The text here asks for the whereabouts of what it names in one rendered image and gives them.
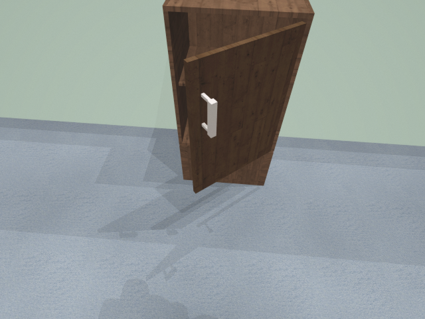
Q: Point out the cupboard door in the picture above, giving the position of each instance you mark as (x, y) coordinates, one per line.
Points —
(249, 80)

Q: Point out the handle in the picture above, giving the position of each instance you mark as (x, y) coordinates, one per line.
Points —
(211, 116)

